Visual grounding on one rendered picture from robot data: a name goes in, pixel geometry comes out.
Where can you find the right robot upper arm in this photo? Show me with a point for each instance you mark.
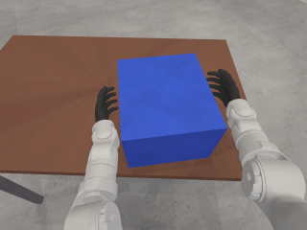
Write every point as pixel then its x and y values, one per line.
pixel 277 187

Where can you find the left robot upper arm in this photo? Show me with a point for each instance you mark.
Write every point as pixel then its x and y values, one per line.
pixel 97 215

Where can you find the robot right hand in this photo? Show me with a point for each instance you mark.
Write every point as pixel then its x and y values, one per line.
pixel 227 86

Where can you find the carton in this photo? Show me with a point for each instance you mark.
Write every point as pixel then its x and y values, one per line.
pixel 168 112

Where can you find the table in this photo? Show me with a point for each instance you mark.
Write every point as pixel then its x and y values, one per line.
pixel 49 86

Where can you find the robot right forearm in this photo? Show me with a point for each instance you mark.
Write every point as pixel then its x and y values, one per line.
pixel 249 138

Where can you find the robot left hand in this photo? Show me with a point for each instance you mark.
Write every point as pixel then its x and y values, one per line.
pixel 101 111

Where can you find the robot left forearm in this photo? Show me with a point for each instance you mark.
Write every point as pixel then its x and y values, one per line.
pixel 100 174

